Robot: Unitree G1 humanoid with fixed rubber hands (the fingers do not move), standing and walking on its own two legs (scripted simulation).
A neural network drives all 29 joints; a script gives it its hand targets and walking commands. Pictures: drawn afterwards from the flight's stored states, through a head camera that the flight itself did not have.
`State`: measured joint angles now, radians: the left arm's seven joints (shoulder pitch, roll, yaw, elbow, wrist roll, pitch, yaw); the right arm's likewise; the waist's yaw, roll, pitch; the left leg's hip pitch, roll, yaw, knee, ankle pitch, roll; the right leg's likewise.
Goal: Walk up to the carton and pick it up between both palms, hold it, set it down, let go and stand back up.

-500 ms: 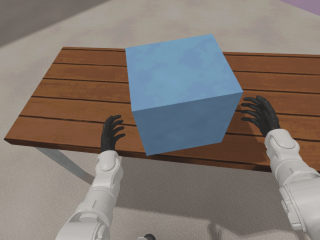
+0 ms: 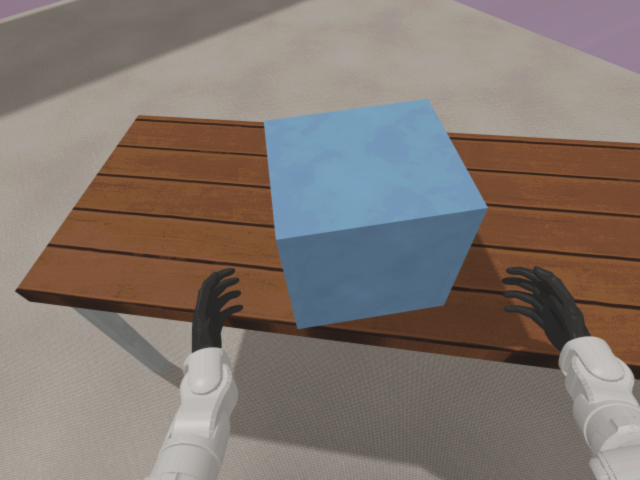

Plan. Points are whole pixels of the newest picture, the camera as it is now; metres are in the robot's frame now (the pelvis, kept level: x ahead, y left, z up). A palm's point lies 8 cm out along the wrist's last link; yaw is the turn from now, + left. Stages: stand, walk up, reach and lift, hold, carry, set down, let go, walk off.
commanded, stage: set down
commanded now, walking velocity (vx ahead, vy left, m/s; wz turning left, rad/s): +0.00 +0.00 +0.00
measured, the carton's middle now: (359, 219) +0.54 +0.04 -0.05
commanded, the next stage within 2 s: none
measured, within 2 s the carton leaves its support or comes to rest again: neither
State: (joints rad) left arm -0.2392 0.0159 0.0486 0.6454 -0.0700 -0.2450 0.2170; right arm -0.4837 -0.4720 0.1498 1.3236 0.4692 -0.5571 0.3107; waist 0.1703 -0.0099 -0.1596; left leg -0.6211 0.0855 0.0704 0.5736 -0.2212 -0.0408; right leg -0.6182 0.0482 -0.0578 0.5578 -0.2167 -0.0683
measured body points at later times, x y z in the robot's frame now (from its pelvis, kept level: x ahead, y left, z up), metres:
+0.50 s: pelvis +0.01 +0.00 +0.00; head +0.05 +0.00 +0.45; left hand +0.25 +0.21 -0.01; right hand +0.31 -0.26 -0.03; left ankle +0.02 +0.14 -0.72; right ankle +0.02 -0.08 -0.73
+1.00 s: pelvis +0.02 +0.01 +0.01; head +0.03 +0.01 +0.46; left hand +0.22 +0.21 -0.02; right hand +0.24 -0.28 -0.04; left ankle +0.02 +0.14 -0.72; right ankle +0.02 -0.08 -0.73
